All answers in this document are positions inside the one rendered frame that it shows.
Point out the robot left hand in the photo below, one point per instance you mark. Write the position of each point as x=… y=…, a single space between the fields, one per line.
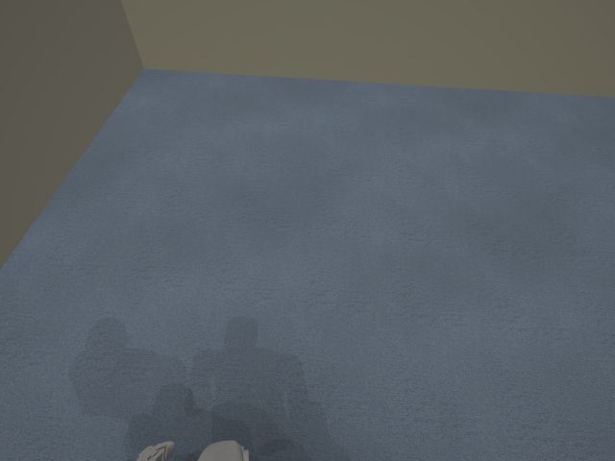
x=160 y=452

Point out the left robot thigh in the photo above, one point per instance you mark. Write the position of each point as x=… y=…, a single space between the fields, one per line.
x=225 y=451

